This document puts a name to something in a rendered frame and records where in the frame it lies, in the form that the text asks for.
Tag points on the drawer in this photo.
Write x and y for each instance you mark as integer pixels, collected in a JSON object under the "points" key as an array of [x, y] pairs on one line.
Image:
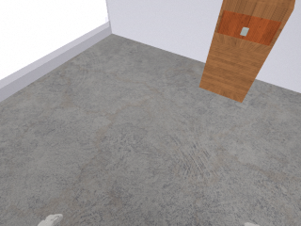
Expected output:
{"points": [[260, 30]]}

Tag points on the robot left hand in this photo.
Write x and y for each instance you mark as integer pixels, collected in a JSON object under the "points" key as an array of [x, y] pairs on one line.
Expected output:
{"points": [[51, 220]]}

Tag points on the cabinet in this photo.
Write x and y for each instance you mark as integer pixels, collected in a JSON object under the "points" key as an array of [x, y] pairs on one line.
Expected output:
{"points": [[232, 64]]}

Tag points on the handle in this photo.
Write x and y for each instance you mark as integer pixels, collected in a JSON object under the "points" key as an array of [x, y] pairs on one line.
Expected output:
{"points": [[244, 31]]}

